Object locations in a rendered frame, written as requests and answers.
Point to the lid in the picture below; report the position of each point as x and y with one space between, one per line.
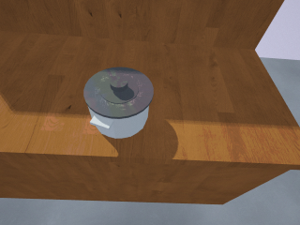
102 100

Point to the pot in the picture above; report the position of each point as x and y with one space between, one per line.
119 128

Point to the knob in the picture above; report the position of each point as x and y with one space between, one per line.
119 83

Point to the table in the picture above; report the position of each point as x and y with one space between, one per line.
217 126

